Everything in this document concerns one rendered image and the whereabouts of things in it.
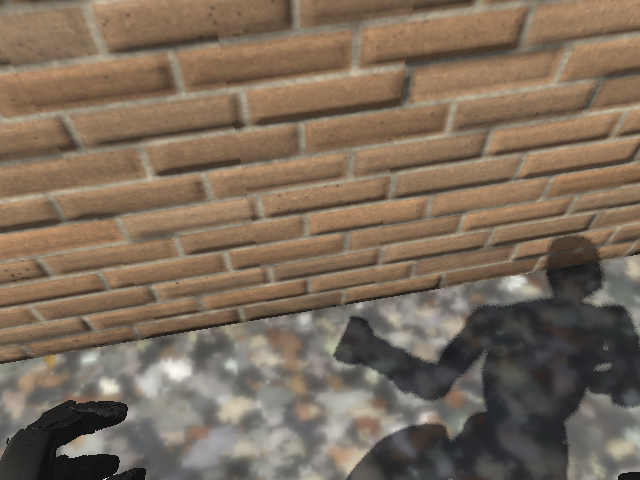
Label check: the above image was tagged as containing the left robot hand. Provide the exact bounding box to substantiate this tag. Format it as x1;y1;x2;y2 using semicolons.
0;400;146;480

